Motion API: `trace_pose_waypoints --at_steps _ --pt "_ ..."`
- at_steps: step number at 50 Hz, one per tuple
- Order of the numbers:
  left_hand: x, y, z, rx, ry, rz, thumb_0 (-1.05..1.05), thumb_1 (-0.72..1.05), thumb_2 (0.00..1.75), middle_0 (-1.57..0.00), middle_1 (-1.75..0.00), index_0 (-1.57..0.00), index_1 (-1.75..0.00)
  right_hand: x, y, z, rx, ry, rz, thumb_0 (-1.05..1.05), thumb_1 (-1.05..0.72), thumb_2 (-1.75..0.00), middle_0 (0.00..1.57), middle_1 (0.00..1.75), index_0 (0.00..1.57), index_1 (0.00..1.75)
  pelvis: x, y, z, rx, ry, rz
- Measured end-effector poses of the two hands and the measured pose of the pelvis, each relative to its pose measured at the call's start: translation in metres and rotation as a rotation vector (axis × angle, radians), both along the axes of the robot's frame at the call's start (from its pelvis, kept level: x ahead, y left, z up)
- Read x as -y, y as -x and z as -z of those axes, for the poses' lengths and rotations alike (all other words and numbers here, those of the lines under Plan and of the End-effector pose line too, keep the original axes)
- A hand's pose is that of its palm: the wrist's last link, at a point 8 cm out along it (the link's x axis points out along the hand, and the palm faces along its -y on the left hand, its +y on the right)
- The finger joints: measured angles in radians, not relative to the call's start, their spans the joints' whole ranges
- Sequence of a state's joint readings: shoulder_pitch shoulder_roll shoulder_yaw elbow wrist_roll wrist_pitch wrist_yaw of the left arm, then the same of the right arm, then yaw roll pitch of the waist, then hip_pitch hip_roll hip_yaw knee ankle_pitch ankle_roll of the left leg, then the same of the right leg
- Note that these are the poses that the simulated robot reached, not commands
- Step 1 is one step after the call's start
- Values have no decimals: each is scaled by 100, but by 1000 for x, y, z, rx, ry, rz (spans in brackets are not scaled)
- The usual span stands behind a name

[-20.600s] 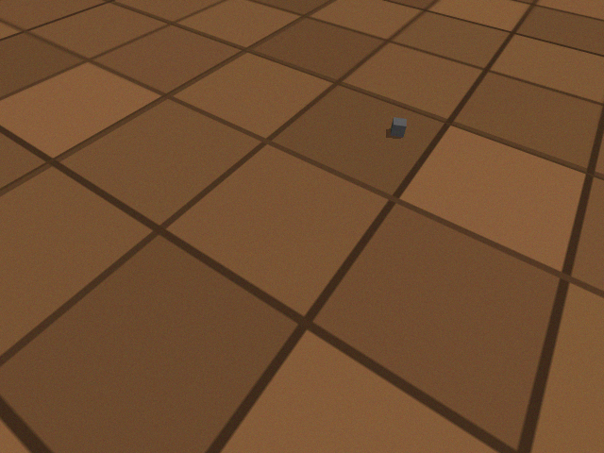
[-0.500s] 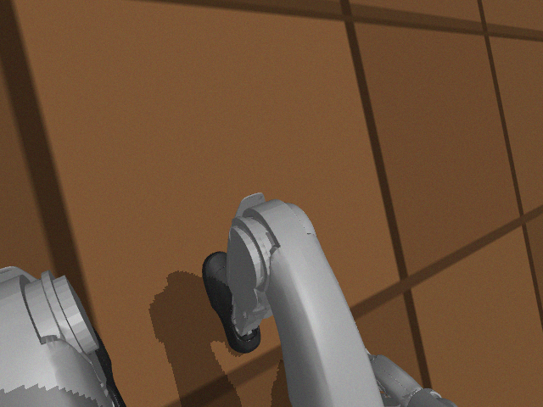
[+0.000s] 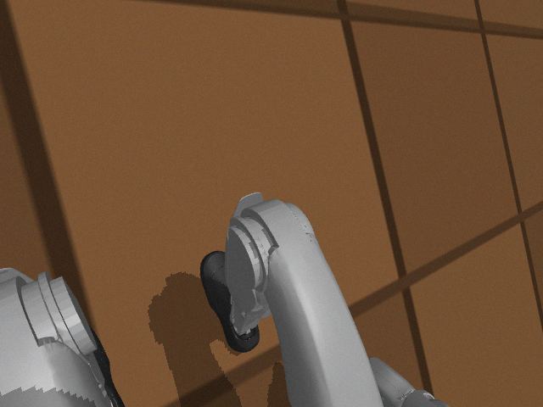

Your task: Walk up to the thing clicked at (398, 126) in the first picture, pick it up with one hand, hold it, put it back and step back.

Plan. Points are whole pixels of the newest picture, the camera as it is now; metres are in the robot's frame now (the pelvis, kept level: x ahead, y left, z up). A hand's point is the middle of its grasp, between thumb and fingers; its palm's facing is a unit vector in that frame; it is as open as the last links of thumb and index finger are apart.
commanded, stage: settle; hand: left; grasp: from above
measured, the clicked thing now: out of the picture +0.45 +0.38 -0.28
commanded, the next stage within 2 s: lift in 0.88 s
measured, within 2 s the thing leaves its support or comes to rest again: leaves its support in 0.30 s
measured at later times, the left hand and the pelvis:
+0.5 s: hand out of the picture +0.45 +0.38 -0.19, palm faces -0.28 -0.21 -0.94, open 9.8 cm; pelvis +0.01 +0.00 +0.01, yaw +1 degrees
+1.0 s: hand out of the picture +0.44 +0.38 -0.12, palm faces -0.32 -0.21 -0.93, open 9.8 cm; pelvis +0.01 -0.01 +0.02, yaw +6 degrees
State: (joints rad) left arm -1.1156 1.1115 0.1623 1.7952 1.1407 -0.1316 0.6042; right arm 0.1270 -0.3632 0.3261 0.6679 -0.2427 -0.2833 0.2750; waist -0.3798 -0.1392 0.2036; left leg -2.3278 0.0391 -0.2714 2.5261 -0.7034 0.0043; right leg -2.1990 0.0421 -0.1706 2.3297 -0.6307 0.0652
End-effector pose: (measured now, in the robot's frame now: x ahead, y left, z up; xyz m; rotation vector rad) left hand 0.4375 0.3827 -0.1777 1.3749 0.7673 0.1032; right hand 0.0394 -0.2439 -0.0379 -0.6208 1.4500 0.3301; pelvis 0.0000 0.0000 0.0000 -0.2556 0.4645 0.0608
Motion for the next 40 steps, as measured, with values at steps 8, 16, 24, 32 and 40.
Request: trace_pose_waypoints --at_steps 8,16,24,32,40 --pt "-1 -2 -1 0 2 -2 0 5 38 -77 -37 -77 -41 1 1 0 -7 6 5 0 -90 -90 20 30 20 30 0 0 -1 -1 0 0" --pt "0 -5 -7 24 15 -4 0 1 41 -81 -35 -81 -40 4 -3 -1 -8 10 29 0 -91 -90 20 30 20 30 2 -4 -2 -28 -5 -2" --pt "0 -13 -40 85 -14 9 1 -1 40 -83 -33 -83 -37 14 -22 4 40 2 63 0 -91 -90 20 30 20 30 2 -9 -7 -76 -15 -9" --pt "-5 -6 -78 46 -31 -20 1 0 40 -82 -34 -83 -38 20 -50 17 127 -48 93 0 -90 -90 20 30 20 29 3 -9 -11 -104 -43 -25" --pt "-2 5 -95 -10 -11 4 0 1 41 -80 -35 -81 -39 21 -57 31 134 -74 109 0 -91 -90 20 30 20 29 8 -5 -13 -98 -76 -43"
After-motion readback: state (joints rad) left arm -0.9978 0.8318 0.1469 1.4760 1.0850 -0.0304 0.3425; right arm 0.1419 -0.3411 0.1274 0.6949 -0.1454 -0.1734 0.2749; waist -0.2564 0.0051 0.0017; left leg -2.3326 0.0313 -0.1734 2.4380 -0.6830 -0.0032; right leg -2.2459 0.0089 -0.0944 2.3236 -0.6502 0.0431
